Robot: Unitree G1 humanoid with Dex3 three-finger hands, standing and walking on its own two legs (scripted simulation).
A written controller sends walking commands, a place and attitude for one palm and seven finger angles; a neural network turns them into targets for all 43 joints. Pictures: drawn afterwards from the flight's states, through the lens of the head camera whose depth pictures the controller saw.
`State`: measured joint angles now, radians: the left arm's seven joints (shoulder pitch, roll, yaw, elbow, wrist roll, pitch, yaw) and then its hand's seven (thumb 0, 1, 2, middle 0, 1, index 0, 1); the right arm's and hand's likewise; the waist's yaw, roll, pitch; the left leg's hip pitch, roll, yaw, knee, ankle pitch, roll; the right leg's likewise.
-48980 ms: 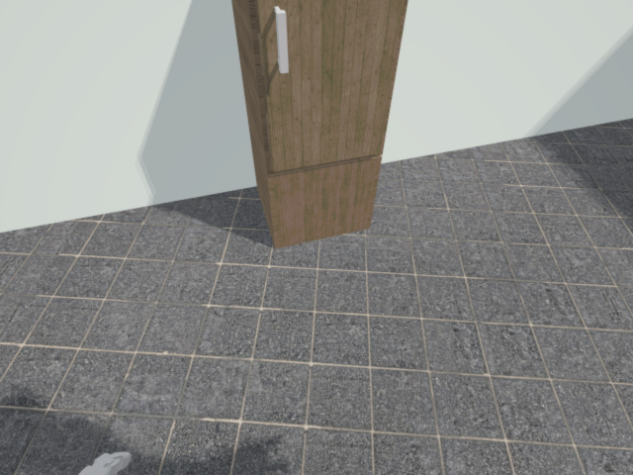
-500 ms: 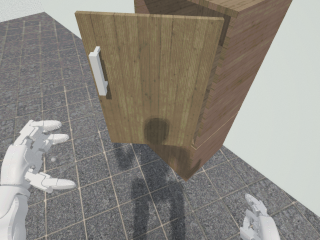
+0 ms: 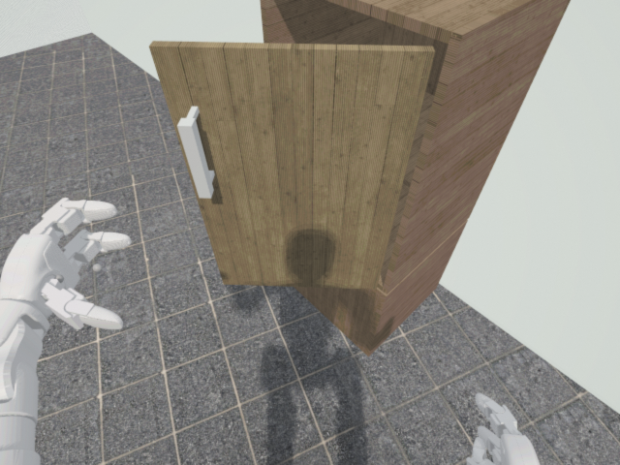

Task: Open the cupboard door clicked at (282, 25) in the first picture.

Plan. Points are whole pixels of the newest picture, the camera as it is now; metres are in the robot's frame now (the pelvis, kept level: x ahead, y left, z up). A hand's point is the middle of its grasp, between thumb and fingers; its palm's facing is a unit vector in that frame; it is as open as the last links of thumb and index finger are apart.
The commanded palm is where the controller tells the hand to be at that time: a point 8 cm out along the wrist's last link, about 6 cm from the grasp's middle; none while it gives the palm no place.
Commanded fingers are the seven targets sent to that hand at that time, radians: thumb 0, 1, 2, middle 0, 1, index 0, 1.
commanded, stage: raise the hand with hooked fingers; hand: left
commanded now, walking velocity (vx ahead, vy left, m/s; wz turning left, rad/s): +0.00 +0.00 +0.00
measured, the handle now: (200, 153) +0.55 +0.23 +0.10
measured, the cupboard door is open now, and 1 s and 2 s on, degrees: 45 45 45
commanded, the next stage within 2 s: move the hooked fingers beside the handle in 0.36 s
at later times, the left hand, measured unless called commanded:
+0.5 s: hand (116, 272) +0.30 +0.25 +0.12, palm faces +0.08 -1.00 -0.04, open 14.0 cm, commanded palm +0.27 +0.30 +0.12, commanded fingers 0.00 -0.50 0.30 -0.30 -1.20 -0.30 -1.20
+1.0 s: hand (129, 231) +0.36 +0.26 +0.11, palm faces +0.10 -0.99 -0.03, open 14.0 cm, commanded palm +0.33 +0.32 +0.11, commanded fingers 0.00 -0.50 0.30 -0.30 -1.20 -0.30 -1.20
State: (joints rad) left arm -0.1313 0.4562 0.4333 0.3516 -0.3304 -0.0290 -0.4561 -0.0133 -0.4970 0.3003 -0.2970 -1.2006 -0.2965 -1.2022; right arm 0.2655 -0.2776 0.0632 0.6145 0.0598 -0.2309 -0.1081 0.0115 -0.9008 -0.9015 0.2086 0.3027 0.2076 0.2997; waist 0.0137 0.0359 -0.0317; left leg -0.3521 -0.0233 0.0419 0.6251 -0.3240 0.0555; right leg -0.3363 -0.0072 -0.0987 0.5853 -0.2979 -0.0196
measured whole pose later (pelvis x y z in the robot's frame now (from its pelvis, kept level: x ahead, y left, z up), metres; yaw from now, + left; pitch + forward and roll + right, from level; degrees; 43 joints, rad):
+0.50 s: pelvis +0.00 -0.02 +0.00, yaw +0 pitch +2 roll +0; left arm -0.10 0.41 0.44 0.35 -0.33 -0.08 -0.43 -0.01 -0.50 0.30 -0.30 -1.20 -0.30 -1.20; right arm 0.25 -0.27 0.06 0.62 0.06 -0.22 -0.11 0.01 -0.90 -0.90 0.21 0.30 0.21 0.30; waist 0.02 0.04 -0.03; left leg -0.33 -0.01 0.04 0.61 -0.32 0.03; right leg -0.33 0.01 -0.10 0.58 -0.30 -0.04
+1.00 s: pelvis -0.01 -0.03 +0.00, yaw -2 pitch +6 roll +0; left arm -0.39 0.55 0.52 0.75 -0.26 -0.16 -0.46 -0.01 -0.50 0.30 -0.30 -1.20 -0.30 -1.20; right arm 0.33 -0.30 0.04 0.63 0.06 -0.16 -0.10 0.01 -0.90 -0.90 0.21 0.30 0.21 0.30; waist -0.04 0.02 -0.04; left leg -0.43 0.01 0.06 0.66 -0.33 0.02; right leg -0.44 0.03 -0.08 0.64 -0.30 -0.06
